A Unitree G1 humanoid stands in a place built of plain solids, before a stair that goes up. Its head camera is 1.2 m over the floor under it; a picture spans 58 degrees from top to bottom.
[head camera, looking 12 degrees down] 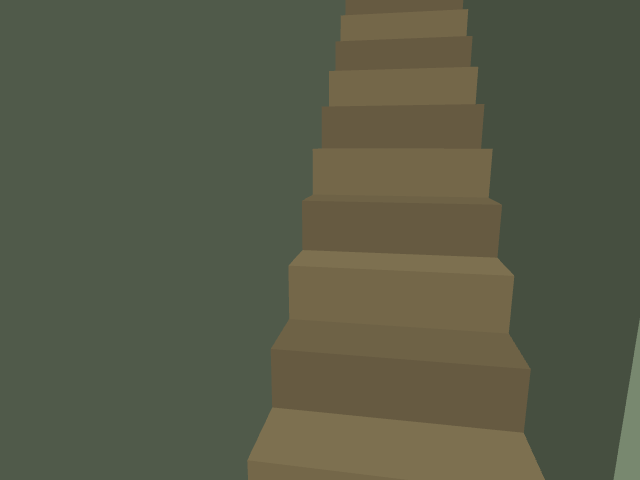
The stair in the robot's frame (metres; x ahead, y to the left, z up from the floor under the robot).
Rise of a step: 0.20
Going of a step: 0.24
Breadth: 0.75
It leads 10 degrees to the right of straight ahead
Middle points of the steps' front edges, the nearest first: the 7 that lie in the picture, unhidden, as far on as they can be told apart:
1.16 -0.22 0.60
1.40 -0.26 0.80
1.64 -0.30 1.00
1.87 -0.34 1.20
2.11 -0.38 1.40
2.35 -0.42 1.60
2.58 -0.46 1.80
